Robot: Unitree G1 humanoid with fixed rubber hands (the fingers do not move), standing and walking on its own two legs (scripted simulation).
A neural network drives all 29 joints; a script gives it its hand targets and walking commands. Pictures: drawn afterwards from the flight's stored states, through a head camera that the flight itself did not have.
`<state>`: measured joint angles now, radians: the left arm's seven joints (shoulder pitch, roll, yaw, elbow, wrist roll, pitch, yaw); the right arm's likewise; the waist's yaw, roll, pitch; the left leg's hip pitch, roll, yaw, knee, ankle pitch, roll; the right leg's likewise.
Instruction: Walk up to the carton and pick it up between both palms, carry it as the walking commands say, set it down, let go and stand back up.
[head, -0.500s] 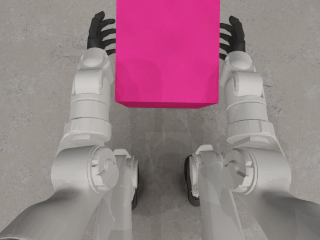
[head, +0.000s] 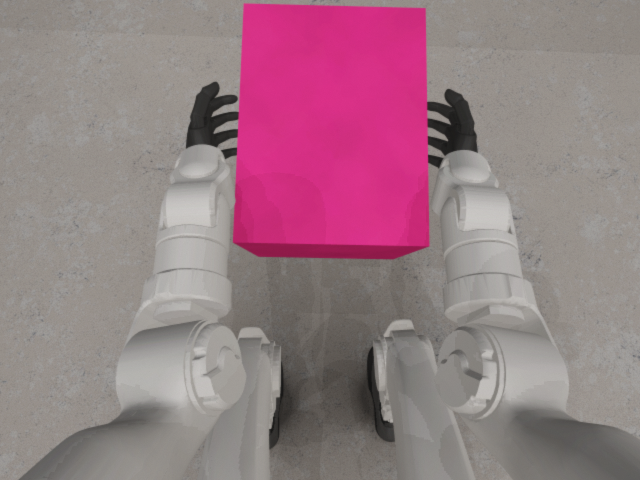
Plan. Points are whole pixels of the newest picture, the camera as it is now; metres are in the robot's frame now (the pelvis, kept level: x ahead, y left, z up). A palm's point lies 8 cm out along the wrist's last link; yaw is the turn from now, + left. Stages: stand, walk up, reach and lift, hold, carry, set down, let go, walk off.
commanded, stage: reach and lift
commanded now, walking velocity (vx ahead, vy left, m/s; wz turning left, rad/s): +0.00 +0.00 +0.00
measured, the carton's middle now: (329, 150) +0.53 -0.02 -0.12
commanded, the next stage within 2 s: none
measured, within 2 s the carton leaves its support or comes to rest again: neither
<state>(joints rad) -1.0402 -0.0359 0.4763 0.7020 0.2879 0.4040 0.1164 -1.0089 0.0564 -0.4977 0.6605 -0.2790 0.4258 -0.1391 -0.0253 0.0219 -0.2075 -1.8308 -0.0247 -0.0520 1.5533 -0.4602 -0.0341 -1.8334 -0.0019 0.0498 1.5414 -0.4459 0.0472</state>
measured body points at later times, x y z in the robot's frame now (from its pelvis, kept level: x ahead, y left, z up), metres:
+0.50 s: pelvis +0.01 +0.00 +0.07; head +0.21 +0.00 +0.47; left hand +0.48 +0.13 +0.03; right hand +0.46 -0.16 +0.02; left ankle +0.10 +0.13 -0.52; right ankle +0.10 -0.14 -0.52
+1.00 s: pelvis +0.03 +0.00 +0.13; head +0.19 +0.00 +0.55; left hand +0.45 +0.13 +0.10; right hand +0.44 -0.16 +0.10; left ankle +0.10 +0.13 -0.52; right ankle +0.10 -0.14 -0.52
